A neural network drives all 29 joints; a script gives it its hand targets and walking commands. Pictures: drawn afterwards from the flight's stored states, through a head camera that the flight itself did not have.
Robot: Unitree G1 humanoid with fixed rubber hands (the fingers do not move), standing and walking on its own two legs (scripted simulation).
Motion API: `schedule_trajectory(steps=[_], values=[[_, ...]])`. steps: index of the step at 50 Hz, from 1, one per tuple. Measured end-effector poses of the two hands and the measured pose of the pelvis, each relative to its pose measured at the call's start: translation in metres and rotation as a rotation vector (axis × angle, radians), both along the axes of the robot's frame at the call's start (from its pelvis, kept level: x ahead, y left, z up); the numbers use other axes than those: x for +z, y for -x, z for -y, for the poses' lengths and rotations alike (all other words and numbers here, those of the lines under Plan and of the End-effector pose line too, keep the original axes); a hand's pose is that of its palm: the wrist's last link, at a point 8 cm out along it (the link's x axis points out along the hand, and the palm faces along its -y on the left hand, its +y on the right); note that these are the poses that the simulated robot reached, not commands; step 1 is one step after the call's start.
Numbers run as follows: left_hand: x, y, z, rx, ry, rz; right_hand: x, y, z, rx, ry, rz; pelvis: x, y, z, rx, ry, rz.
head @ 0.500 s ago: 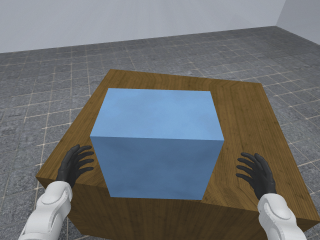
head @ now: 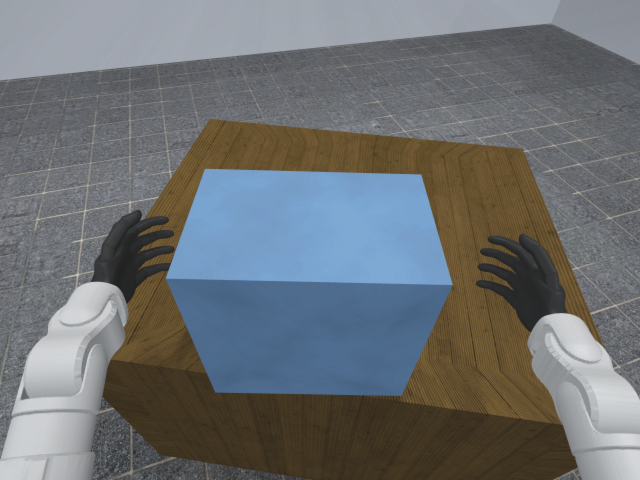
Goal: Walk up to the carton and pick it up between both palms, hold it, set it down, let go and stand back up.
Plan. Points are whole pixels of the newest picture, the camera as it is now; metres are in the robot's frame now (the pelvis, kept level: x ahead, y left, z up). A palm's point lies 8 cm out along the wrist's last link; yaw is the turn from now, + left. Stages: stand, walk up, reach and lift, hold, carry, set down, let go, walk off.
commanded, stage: reach and lift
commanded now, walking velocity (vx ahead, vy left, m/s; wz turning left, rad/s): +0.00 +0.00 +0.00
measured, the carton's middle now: (310, 291) +0.39 +0.05 +0.00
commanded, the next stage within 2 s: none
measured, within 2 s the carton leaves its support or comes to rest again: neither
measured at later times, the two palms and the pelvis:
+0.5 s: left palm (114, 205) +0.37 +0.26 +0.18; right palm (545, 238) +0.37 -0.22 +0.16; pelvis -0.02 +0.00 +0.00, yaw +0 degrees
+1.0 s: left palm (141, 281) +0.35 +0.26 +0.06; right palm (497, 293) +0.36 -0.20 +0.06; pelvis -0.02 +0.00 +0.00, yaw +2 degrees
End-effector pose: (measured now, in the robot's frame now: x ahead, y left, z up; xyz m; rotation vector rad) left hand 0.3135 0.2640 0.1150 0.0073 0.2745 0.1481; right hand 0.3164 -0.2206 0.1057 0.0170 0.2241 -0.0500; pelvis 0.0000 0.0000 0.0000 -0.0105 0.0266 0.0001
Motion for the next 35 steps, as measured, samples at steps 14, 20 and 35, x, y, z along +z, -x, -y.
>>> schedule_trajectory(steps=[14,20,35], values=[[0.033,-0.027,-0.003,0.014,0.011,0.004,0.027,-0.026,0.000,0.003,-0.002,0.000,-0.001,0.009,0.002,0.004,0.000,-0.029],[0.053,-0.039,-0.001,0.012,0.017,0.015,0.044,-0.037,0.000,0.009,-0.005,0.012,-0.002,0.015,0.003,0.005,0.000,-0.044],[0.081,-0.066,-0.003,0.023,0.019,0.017,0.072,-0.072,-0.008,0.006,-0.011,-0.004,-0.003,0.024,0.005,0.011,-0.001,-0.057]])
